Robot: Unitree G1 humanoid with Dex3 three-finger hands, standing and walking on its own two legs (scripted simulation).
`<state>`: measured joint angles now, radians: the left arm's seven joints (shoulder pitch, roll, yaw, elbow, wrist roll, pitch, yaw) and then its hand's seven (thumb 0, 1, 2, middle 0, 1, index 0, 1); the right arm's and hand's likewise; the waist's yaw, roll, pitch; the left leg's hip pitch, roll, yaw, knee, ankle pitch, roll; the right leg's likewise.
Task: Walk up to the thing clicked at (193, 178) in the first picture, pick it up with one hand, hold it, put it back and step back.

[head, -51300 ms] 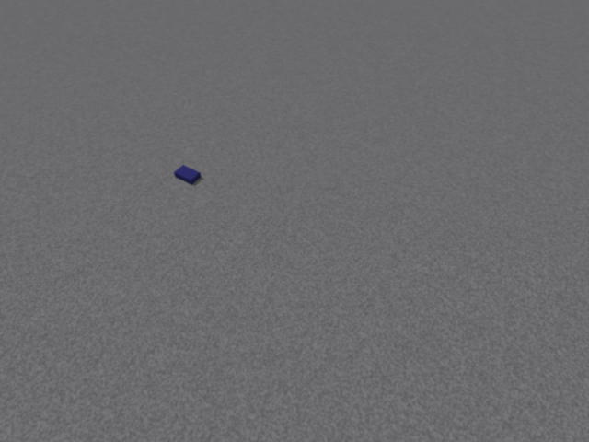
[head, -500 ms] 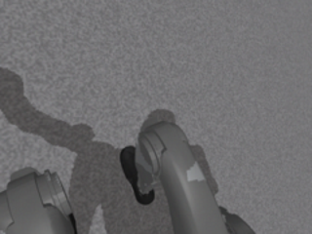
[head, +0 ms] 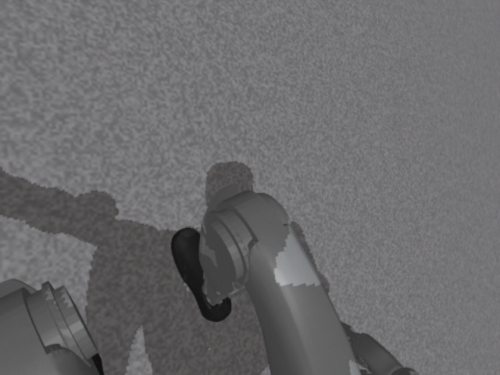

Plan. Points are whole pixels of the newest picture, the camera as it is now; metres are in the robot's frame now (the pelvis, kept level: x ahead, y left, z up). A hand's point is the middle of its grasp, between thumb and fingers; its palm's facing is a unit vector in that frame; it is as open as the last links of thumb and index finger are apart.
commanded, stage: rest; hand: left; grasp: from above
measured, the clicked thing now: out of the picture +0.51 +0.30 -0.29
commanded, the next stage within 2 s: open in 0.30 s
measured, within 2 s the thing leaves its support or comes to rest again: rests again in 0.06 s
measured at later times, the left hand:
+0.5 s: hand out of the picture +0.50 +0.28 -0.26, palm faces -0.46 -0.10 -0.88, open 9.4 cm
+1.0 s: hand out of the picture +0.51 +0.28 -0.25, palm faces -0.46 -0.09 -0.88, open 11.6 cm
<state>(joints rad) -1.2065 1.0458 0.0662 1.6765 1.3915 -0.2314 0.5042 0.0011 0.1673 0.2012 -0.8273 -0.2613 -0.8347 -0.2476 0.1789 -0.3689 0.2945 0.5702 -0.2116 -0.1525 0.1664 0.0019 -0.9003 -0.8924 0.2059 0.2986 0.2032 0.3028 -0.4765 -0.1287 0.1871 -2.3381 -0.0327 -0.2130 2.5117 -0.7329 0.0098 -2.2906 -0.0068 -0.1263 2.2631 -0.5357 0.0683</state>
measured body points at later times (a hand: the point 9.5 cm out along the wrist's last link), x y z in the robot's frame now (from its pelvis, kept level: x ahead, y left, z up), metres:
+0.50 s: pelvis +0.00 +0.00 +0.00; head +0.30 +0.13 +0.31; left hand +0.52 +0.29 -0.21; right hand +0.02 -0.25 -0.03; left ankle +0.06 +0.12 -0.28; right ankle +0.14 -0.13 -0.28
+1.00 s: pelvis +0.00 +0.00 +0.00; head +0.30 +0.12 +0.31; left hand +0.53 +0.29 -0.20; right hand +0.01 -0.24 -0.04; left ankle +0.06 +0.12 -0.28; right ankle +0.14 -0.13 -0.28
